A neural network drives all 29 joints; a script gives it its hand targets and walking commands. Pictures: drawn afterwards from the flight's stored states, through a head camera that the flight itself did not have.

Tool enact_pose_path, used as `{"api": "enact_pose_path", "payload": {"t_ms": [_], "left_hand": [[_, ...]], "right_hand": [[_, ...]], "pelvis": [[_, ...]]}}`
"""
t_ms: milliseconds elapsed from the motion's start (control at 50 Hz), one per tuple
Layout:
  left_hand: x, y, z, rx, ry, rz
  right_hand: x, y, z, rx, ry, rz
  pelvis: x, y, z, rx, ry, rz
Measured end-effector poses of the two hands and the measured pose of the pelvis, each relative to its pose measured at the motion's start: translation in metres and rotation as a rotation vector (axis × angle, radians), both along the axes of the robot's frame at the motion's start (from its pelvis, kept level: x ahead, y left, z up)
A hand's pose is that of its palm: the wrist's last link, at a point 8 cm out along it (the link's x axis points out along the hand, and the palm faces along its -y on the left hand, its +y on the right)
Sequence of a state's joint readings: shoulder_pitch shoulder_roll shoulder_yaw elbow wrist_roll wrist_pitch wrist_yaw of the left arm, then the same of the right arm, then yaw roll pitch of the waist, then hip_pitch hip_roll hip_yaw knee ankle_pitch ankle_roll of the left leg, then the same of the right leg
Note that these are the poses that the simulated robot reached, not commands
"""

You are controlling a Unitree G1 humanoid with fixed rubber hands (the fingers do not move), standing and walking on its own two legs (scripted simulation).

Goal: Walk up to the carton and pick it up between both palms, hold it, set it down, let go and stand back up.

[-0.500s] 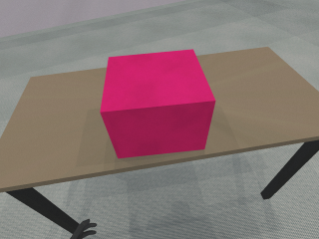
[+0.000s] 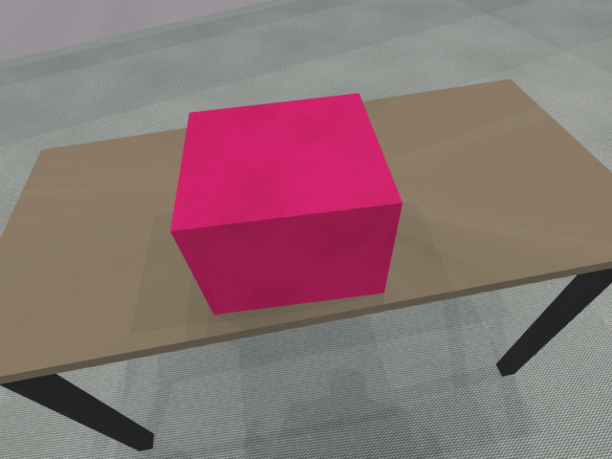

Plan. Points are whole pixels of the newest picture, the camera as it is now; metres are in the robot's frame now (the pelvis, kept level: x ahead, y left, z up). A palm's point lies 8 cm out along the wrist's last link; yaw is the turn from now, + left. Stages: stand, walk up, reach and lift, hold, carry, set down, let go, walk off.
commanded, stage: walk up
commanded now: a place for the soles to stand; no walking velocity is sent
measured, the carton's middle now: (287, 203) +0.50 +0.07 +0.04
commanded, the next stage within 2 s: none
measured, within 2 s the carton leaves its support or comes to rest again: neither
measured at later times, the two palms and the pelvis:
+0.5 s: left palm out of the picture +0.11 +0.21 -0.09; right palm out of the picture +0.10 -0.30 -0.11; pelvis +0.02 -0.04 +0.01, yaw +3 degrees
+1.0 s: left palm out of the picture +0.08 +0.23 -0.10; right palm out of the picture +0.08 -0.28 -0.11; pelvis +0.01 -0.03 +0.01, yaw +5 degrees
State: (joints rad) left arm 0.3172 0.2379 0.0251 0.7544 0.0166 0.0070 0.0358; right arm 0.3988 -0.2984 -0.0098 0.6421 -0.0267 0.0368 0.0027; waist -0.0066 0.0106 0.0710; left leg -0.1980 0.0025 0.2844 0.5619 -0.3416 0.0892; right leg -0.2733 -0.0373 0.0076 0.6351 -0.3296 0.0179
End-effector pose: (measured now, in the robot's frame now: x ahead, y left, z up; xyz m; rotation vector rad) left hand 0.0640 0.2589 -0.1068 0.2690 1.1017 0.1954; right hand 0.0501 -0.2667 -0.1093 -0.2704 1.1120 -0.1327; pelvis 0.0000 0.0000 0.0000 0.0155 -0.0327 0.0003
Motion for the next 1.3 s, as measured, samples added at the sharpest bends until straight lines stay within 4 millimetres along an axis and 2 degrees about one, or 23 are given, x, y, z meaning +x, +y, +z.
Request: {"api": "enact_pose_path", "payload": {"t_ms": [180,340,440,640,960,1140,1200,1300], "left_hand": [[0.020,-0.025,0.008,0.001,-0.060,-0.010],[0.041,-0.041,0.016,-0.009,-0.117,-0.035],[0.045,-0.045,0.017,-0.016,-0.141,-0.030],[0.033,-0.042,0.014,-0.034,-0.126,-0.004],[0.015,-0.033,0.012,-0.040,-0.105,0.010],[-0.009,-0.004,0.000,-0.019,-0.036,0.060],[-0.006,0.000,-0.002,-0.022,-0.015,0.051],[0.018,-0.007,-0.001,-0.028,-0.041,0.020]], "right_hand": [[0.028,-0.018,-0.004,0.033,-0.040,0.029],[0.037,-0.028,-0.002,0.041,-0.036,0.042],[0.042,-0.031,0.001,0.032,-0.030,0.053],[0.050,-0.028,0.006,0.028,-0.046,0.052],[0.029,-0.017,0.003,0.033,-0.006,0.039],[0.025,-0.005,0.000,0.017,0.012,0.050],[0.025,-0.002,0.002,0.010,0.010,0.029],[0.018,-0.001,-0.001,-0.003,0.061,0.019]], "pelvis": [[0.009,-0.023,0.000,0.008,0.009,0.019],[0.015,-0.037,0.003,0.004,0.018,0.034],[0.019,-0.041,0.005,-0.001,0.013,0.047],[0.020,-0.040,0.007,-0.009,0.001,0.061],[0.011,-0.030,0.008,-0.016,-0.013,0.074],[0.019,-0.013,0.002,-0.018,-0.017,0.090],[0.021,-0.007,0.002,-0.011,-0.009,0.081],[0.024,-0.004,0.002,-0.013,-0.003,0.076]]}}
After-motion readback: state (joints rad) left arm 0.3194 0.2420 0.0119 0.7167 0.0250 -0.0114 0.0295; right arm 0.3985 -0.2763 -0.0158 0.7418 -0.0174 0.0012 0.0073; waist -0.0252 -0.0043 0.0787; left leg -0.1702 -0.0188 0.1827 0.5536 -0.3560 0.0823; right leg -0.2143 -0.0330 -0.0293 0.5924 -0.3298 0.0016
